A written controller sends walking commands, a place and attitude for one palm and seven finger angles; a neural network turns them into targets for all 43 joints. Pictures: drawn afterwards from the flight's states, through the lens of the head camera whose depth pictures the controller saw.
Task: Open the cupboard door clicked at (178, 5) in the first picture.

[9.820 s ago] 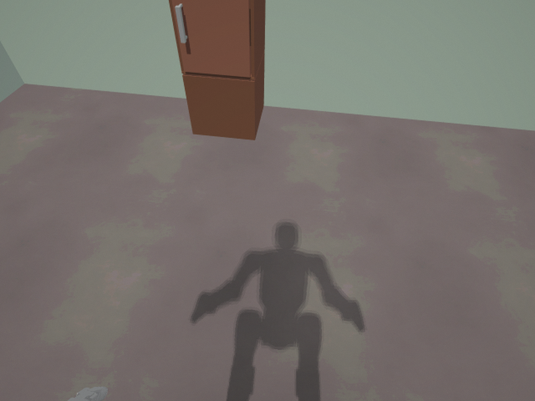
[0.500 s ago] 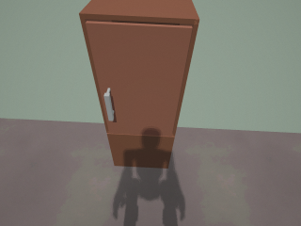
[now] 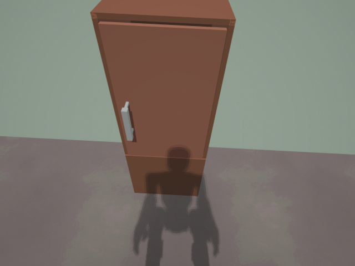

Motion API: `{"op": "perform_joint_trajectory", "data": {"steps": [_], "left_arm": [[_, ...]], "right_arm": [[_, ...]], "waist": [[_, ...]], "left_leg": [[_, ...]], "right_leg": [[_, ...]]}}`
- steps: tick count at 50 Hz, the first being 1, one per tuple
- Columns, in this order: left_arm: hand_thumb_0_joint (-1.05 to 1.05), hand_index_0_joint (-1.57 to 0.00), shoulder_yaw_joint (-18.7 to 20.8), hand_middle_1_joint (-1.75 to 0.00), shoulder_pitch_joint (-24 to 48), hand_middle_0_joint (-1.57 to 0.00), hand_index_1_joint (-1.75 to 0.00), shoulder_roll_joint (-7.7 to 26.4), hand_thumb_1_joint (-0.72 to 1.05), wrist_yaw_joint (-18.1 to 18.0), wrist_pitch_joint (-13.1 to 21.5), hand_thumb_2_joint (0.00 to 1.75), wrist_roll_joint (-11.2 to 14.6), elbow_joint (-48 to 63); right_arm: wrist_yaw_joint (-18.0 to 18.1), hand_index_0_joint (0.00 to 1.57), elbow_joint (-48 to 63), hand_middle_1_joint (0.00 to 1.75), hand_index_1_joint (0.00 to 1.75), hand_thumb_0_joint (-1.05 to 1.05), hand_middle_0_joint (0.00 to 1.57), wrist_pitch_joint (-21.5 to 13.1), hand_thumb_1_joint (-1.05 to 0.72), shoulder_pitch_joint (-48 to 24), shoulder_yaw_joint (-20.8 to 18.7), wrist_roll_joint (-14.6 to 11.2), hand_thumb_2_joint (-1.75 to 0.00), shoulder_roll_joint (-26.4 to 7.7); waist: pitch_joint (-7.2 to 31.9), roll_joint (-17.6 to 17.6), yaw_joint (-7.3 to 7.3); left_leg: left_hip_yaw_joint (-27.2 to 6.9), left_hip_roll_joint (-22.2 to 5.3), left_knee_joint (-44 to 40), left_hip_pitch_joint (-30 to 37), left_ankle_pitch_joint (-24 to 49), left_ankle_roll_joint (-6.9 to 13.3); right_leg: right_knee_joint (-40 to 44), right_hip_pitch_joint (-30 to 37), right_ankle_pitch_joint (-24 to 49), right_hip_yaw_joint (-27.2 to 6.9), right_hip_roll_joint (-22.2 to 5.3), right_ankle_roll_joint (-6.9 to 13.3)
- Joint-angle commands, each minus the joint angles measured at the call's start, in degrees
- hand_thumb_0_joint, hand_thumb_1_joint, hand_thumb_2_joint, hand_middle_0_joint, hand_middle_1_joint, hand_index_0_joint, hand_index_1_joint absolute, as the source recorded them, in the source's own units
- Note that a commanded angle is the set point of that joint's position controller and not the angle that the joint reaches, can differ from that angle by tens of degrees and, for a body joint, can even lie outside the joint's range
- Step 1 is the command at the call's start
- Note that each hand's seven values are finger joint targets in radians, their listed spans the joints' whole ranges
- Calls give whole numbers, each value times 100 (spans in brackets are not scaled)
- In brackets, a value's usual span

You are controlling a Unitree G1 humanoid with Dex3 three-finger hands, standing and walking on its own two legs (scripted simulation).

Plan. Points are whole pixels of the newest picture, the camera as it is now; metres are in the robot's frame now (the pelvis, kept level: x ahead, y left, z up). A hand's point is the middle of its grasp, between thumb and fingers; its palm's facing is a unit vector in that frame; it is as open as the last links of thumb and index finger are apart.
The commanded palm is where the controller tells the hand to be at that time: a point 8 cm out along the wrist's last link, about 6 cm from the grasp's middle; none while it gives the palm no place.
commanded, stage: look again from close up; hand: left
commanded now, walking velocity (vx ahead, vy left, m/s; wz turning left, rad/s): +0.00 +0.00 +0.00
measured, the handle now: (128, 121) +0.62 +0.22 -0.10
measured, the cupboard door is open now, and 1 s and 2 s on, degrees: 0 0 0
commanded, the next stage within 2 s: shuffle to correct the standing spot in 0.22 s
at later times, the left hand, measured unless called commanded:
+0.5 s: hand out of the picture -0.01 +0.16 -0.18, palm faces +0.07 -0.99 -0.14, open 7.4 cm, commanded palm none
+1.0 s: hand out of the picture +0.14 +0.19 -0.17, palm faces +0.03 -0.97 -0.24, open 7.3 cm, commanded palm none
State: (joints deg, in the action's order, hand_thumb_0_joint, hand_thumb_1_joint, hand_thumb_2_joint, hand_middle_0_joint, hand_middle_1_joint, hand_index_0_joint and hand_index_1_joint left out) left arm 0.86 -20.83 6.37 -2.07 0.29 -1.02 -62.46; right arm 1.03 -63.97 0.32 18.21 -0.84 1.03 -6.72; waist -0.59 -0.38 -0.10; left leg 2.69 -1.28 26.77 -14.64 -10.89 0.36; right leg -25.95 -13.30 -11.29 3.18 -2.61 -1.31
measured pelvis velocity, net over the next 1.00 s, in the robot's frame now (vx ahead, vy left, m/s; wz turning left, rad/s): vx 0.10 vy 0.00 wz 0.00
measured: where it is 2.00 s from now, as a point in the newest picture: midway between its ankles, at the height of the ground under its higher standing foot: outside the picture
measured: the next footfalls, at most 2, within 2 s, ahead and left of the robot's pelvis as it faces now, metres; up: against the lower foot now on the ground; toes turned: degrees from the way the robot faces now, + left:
none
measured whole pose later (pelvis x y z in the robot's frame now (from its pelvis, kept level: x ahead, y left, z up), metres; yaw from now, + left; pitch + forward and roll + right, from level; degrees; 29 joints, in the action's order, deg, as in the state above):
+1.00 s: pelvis +0.10 +0.00 -0.01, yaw +0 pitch +0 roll +1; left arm 2.1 -13.4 8.9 -2.9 0.6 -0.7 -59.5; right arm 2.5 -64.1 0.6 18.0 -1.4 0.5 -5.7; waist -3.7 0.8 -1.3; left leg 4.2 -0.4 33.5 -10.7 -20.6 -0.6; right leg -32.1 -14.8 -17.4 6.3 -2.8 1.1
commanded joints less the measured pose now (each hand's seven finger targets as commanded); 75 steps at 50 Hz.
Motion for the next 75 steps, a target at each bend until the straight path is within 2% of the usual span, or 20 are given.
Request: {"op": "perform_joint_trajectory", "data": {"steps": [1,16,22,28,31,33,35,37,40,42,47,49,52,55,56,57,59,65,69,75], "left_arm": [[0,-20,76,-30,-432,-20,-30,489,90,-43,80,90,-17,106],[0,-20,60,-30,-407,-20,-30,460,90,-45,86,90,-14,65],[0,-20,174,-30,-542,-20,-30,572,90,26,22,90,-69,75],[0,-20,279,-30,-645,-20,-30,665,90,69,38,90,-45,125],[0,-20,286,-30,-516,-20,-30,590,90,88,43,90,-60,187],[0,-20,235,-30,-400,-20,-30,379,90,125,76,90,-71,235],[0,-20,164,-30,80,-20,-30,240,90,125,137,90,-95,438],[0,-20,124,-30,282,-20,-30,156,90,103,167,90,-40,457],[0,-20,110,-30,-404,-20,-30,196,90,47,145,90,28,149],[0,-20,137,-30,-598,-20,-30,630,90,-35,157,90,51,47],[0,-20,246,-30,-344,-20,-30,934,90,-138,36,90,20,183],[0,-20,295,-30,-235,-20,-30,1068,90,-160,0,90,-11,234],[0,-20,359,-30,226,-20,-30,1138,90,-167,-80,90,-74,437],[0,-20,387,-30,796,-20,-30,1143,90,-130,-134,90,-34,638],[0,-20,370,-30,841,-20,-30,1029,90,-98,-163,90,1,680],[0,-20,332,-30,711,-20,-30,797,90,-59,-203,90,12,759],[0,-20,268,-30,836,-20,-30,667,90,-74,-250,90,-14,724],[0,-20,129,-30,457,-20,-30,612,90,8,-148,90,-23,442],[0,-20,103,-30,310,-20,-30,980,90,-34,21,90,-21,292],[0,-20,31,-30,289,-20,-30,841,90,-15,39,90,-14,137]], "right_arm": [[28,20,165,30,30,0,20,-71,-90,372,-99,-27,-90,-491],[43,20,124,30,30,0,20,-98,-90,315,-80,-36,-90,-498],[11,20,177,30,30,0,20,-19,-90,362,-129,38,-90,-561],[-3,20,309,30,30,0,20,-92,-90,541,-120,42,-90,-441],[6,20,290,30,30,0,20,-147,-90,740,-134,31,-90,-502],[46,20,159,30,30,0,20,-225,-90,1079,-170,16,-90,-766],[113,20,34,30,30,0,20,-295,-90,1454,-185,25,-90,-847],[167,20,24,30,30,0,20,-328,-90,1214,-93,44,-90,-706],[245,20,112,30,30,0,20,-322,-90,572,-47,-22,-90,-736],[231,20,158,30,30,0,20,-293,-90,634,-65,-106,-90,-545],[204,20,127,30,30,0,20,-28,-90,622,-193,-82,-90,-411],[175,20,251,30,30,0,20,36,-90,353,-226,-76,-90,-322],[153,20,434,30,30,0,20,112,-90,-57,-261,-74,-90,-313],[102,20,322,30,30,0,20,91,-90,330,-267,-53,-90,-318],[97,20,290,30,30,0,20,53,-90,443,-275,-17,-90,-491],[92,20,417,30,30,0,20,14,-90,237,-311,45,-90,-848],[95,20,602,30,30,0,20,-45,-90,-306,-290,53,-90,-1003],[126,20,614,30,30,0,20,-95,-90,-523,-241,27,-90,-1076],[65,20,537,30,30,0,20,-115,-90,-423,-214,-86,-90,-839],[38,20,271,30,30,0,20,-61,-90,-418,-145,-52,-90,-768]], "waist": [[-472,18,7],[-430,31,20],[-789,-18,92],[-762,-343,56],[-896,27,-47],[-772,933,-170],[-859,1270,-329],[-772,746,-211],[-214,375,208],[237,-8,112],[362,-747,103],[385,-837,199],[213,-856,175],[230,-811,-160],[184,-403,-201],[102,661,-58],[-240,1272,18],[191,647,93],[161,-11,-46],[-276,-289,-53]], "left_leg": [[-510,-394,-745,-210,-684,68],[-516,-424,-793,-96,-440,67],[-465,-261,-581,-534,-1917,158],[-195,-78,85,-574,-1536,196],[-444,-232,-224,-382,-1719,280],[-1347,-888,-1002,261,-1718,593],[-2254,-1564,-1415,1190,-457,1199],[-1706,-1610,-984,1182,2297,1290],[-558,-931,-164,767,3716,590],[-321,-534,-169,150,1939,112],[75,-206,617,-87,846,-109],[163,-28,1353,-534,-1217,-173],[-94,-101,1781,-688,-1924,-167],[86,-148,221,352,-433,-174],[-54,-336,-251,858,552,-104],[-899,-1088,-574,757,1476,242],[-1446,-1619,-1275,-220,1613,903],[-769,-1234,-719,1029,2623,863],[-352,-572,-431,677,1155,139],[-269,-550,-835,774,123,69]], "right_leg": [[697,-221,-597,-465,-351,176],[649,-62,-238,-401,-361,168],[738,-391,-2109,-639,-390,296],[726,-426,-2380,-981,-662,578],[268,-678,-2087,-685,-476,552],[-962,-1094,-1208,96,-8,356],[-2222,-2235,-1678,229,84,267],[-2140,-1968,-1727,-50,-207,230],[83,-26,265,9,-164,132],[-178,1148,3159,-532,-727,367],[-593,1361,5535,-616,-1250,677],[-398,1530,6084,-847,-1670,1081],[-66,1106,4972,-926,-1809,1405],[-309,225,3044,-587,-1384,966],[-547,-269,1927,-366,-1001,641],[-844,-611,348,0,-378,217],[-1955,-274,-1672,-109,-74,83],[-842,-281,-1147,-131,-124,39],[476,365,1312,-699,-646,259],[847,-192,-46,-695,-481,212]]}}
